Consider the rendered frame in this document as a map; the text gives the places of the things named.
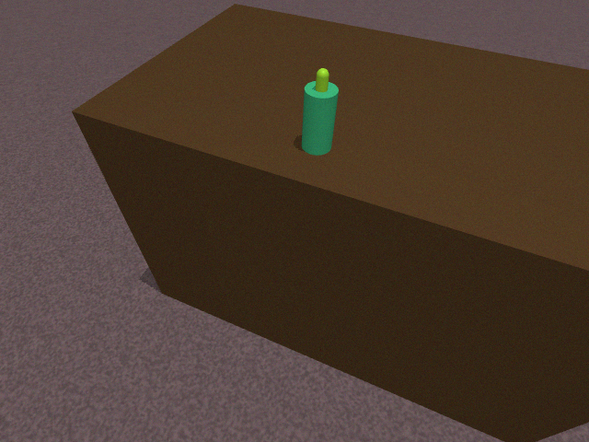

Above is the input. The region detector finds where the bottle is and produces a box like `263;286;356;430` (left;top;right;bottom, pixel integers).
302;68;339;156

